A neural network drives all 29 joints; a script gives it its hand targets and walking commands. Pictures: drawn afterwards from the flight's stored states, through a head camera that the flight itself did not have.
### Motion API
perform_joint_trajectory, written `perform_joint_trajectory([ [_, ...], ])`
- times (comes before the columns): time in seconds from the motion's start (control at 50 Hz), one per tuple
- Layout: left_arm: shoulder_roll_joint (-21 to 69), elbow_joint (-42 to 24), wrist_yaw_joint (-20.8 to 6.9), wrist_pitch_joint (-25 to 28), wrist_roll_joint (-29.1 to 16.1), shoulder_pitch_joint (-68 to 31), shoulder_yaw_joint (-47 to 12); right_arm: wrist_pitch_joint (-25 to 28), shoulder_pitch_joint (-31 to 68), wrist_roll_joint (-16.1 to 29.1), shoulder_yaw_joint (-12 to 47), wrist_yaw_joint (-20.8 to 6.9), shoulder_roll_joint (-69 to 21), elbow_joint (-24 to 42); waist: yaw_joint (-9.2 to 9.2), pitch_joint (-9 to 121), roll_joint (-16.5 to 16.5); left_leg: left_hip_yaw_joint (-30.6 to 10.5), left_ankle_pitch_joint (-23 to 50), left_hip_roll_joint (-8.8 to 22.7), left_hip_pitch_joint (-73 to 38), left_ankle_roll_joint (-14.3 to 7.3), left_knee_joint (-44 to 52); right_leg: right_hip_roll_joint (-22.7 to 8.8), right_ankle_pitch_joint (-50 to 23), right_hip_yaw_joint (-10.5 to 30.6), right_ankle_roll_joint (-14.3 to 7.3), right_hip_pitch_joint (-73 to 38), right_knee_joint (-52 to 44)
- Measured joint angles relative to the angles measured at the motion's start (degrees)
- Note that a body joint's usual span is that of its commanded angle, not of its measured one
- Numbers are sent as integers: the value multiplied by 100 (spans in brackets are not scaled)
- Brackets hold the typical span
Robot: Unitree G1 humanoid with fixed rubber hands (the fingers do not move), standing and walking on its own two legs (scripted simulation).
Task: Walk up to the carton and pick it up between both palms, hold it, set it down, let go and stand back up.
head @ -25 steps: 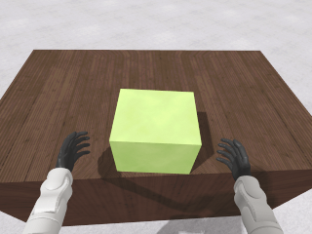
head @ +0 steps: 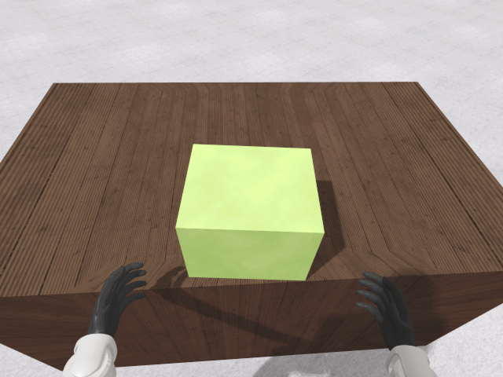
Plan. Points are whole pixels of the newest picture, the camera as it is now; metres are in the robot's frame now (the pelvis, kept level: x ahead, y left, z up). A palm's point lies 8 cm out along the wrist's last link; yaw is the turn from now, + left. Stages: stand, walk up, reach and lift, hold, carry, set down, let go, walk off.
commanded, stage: set down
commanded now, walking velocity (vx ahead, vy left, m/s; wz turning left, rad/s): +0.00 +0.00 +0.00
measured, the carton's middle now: (249, 212) +0.43 +0.05 -0.03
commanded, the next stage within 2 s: let go in 1.12 s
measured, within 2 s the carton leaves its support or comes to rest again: neither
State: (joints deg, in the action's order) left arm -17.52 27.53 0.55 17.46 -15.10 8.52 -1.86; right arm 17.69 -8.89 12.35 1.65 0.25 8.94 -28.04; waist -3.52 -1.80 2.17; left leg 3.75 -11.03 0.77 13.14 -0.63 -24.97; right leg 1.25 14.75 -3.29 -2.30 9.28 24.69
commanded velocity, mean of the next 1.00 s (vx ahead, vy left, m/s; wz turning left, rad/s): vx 0.00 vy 0.00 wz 0.00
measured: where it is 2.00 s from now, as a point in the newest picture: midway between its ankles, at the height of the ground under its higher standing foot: outside the picture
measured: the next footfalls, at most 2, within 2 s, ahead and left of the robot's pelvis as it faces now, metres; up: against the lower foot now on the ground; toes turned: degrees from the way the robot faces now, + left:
none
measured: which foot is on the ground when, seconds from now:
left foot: down 0.00-1.00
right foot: down 0.00-1.00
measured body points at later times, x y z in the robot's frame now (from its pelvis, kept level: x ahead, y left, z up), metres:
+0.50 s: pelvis +0.02 -0.01 +0.00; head +0.03 +0.01 +0.45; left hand +0.20 +0.24 -0.06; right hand +0.21 -0.21 -0.06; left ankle +0.03 +0.11 -0.74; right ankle -0.01 -0.09 -0.74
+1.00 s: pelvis +0.02 +0.00 +0.01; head +0.02 +0.01 +0.46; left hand +0.18 +0.24 -0.08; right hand +0.19 -0.21 -0.08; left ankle +0.03 +0.11 -0.74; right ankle -0.01 -0.09 -0.74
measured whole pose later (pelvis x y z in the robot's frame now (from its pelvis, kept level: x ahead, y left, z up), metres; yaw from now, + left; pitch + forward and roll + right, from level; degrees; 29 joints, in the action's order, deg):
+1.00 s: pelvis +0.02 +0.00 +0.01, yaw -1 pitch -2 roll +0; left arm -14.4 30.7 -1.1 -1.1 -2.8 13.0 0.3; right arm 12.4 -10.8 3.1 1.1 -0.2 8.7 -41.5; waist -1.7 -2.0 1.8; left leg 4.4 -10.4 0.7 7.0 -0.5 -19.8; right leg 1.5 13.2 -2.4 -2.2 2.8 18.4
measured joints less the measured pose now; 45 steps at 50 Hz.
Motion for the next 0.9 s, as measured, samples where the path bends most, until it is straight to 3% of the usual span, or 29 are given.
perform_joint_trajectory([
  [0.08,17,274,-17,30,89,-242,34,64,202,-30,62,-19,2,-338,31,49,22,37,-3,10,-6,7,-11,6,24,38,-12,38,74],
  [0.22,102,607,-117,-363,335,-314,240,-26,199,-104,214,17,-9,-836,51,37,67,65,-9,12,-286,29,126,17,41,72,-30,-217,-28],
  [0.48,191,249,-93,-936,712,270,242,-200,-217,-390,50,3,-2,-712,87,-127,46,65,-16,6,-535,54,349,26,27,83,-27,-480,-287],
  [0.66,245,208,-149,-1234,1013,419,307,-155,-280,-566,35,4,-10,-1006,128,-139,-12,69,-43,33,-602,78,402,58,-10,94,-27,-592,-448],
  [0.78,213,214,-225,-1225,972,443,339,-125,-366,-595,194,33,94,-943,116,-32,-5,65,30,10,-618,55,533,42,-71,91,3,-604,-562],
  [0.9,218,343,-249,-1587,1126,410,310,-307,-220,-734,94,28,35,-1226,152,5,-30,61,50,0,-652,30,543,35,-125,87,2,-668,-634],
])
